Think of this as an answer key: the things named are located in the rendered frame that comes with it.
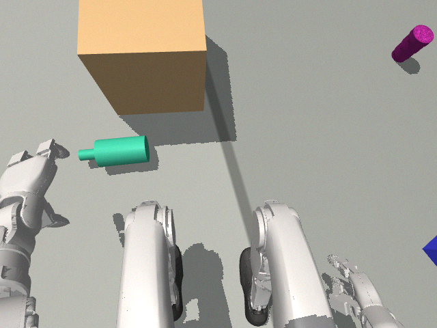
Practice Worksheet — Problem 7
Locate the left robot hand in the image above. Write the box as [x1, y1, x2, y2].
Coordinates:
[0, 139, 70, 229]

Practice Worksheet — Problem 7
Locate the right robot hand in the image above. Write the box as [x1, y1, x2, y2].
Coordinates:
[327, 254, 384, 320]

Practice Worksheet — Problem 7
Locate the right robot foot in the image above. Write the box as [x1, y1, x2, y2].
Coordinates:
[240, 247, 268, 326]

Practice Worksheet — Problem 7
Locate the left robot arm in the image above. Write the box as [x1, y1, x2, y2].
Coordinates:
[0, 191, 44, 328]

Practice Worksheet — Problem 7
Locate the left robot foot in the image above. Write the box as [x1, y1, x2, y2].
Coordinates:
[172, 245, 183, 322]

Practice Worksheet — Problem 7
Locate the right robot arm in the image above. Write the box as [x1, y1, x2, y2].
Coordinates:
[361, 305, 405, 328]

